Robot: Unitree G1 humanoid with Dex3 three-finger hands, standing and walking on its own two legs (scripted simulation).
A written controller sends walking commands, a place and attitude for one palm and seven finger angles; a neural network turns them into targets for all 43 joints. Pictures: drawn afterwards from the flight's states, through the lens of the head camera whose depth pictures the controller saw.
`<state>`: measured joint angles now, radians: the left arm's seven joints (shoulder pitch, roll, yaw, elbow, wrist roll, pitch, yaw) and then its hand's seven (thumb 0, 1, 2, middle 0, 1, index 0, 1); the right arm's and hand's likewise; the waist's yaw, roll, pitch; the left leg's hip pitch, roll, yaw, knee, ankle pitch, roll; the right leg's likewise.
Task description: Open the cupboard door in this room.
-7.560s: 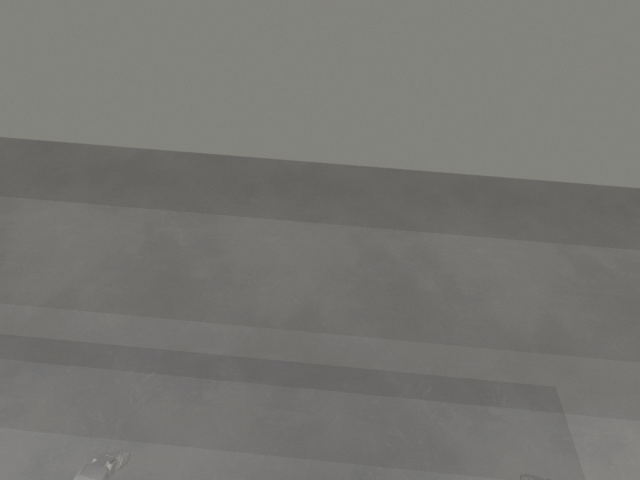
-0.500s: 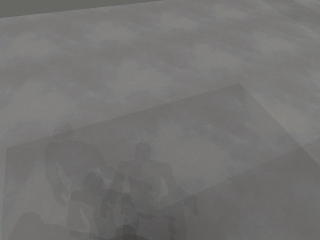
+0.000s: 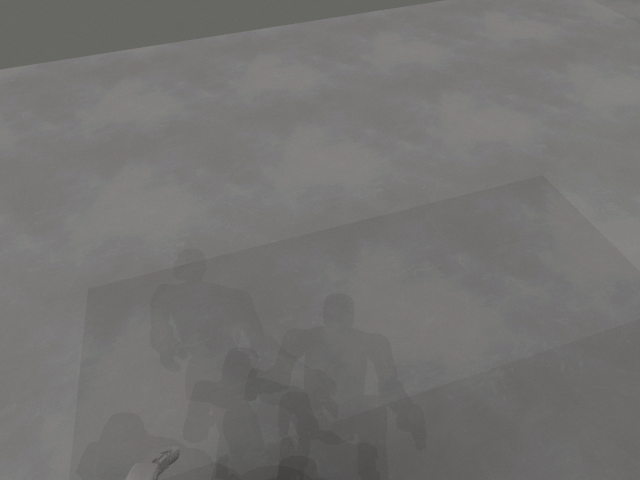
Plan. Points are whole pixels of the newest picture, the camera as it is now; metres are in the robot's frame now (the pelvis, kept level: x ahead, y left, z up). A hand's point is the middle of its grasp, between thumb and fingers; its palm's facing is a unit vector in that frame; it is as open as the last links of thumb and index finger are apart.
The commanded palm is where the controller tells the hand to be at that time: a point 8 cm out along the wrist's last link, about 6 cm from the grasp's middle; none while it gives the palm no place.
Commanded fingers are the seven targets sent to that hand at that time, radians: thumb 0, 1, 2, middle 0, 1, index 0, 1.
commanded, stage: turn or walk to find it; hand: left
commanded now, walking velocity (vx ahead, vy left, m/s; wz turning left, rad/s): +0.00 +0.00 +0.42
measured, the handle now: out of the picture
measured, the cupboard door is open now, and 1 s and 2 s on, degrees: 0 0 0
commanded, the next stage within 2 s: none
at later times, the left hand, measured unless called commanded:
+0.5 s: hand out of the picture -0.08 +0.21 -0.18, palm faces +0.31 -0.92 -0.23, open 7.4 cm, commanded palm none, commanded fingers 0.00 0.90 0.90 -0.20 -0.30 -0.20 -0.30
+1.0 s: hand out of the picture -0.05 +0.21 -0.15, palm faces +0.41 -0.87 -0.27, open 7.4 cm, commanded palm none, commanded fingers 0.00 0.90 0.90 -0.20 -0.30 -0.20 -0.30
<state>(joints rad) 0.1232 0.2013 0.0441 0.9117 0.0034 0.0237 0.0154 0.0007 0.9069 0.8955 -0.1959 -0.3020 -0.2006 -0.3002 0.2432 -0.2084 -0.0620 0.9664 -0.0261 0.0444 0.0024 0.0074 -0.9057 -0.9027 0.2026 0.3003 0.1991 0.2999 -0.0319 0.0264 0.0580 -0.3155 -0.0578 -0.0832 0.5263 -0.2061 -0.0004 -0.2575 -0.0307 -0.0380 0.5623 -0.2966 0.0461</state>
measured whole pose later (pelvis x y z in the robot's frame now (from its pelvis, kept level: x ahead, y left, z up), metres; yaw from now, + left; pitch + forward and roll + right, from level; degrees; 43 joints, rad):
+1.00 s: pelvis -0.08 -0.02 +0.00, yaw +24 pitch +0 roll +1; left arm 0.12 0.20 0.04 0.92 0.01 0.02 0.02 0.00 0.91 0.90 -0.20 -0.30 -0.20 -0.30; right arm 0.24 -0.21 -0.06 0.97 -0.02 0.04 0.00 0.01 -0.91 -0.90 0.20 0.30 0.20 0.30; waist -0.03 0.03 0.06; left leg -0.32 -0.05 -0.08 0.55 -0.22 0.00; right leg -0.25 -0.03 -0.05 0.55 -0.31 0.04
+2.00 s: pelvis -0.12 -0.06 +0.00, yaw +50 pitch -1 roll +1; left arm 0.16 0.17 0.03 0.91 0.02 0.01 0.02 0.00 0.91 0.90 -0.20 -0.30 -0.20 -0.30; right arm 0.23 -0.24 -0.08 0.98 -0.02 0.07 0.01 0.01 -0.91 -0.90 0.20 0.30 0.20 0.30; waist -0.02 0.06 0.07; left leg -0.44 -0.05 -0.07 0.93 -0.45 -0.02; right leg -0.26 -0.05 -0.11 0.58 -0.30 -0.03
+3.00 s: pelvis -0.14 -0.11 +0.01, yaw +75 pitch -1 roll +2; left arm 0.14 0.16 0.03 0.91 0.01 0.01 0.02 0.00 0.90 0.90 -0.20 -0.30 -0.20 -0.30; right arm 0.26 -0.24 -0.09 0.99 -0.03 0.08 0.01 0.01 -0.91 -0.90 0.20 0.30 0.20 0.30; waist -0.03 0.06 0.06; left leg -0.45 -0.05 -0.07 0.98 -0.45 -0.02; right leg -0.24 -0.05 -0.10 0.55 -0.30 -0.04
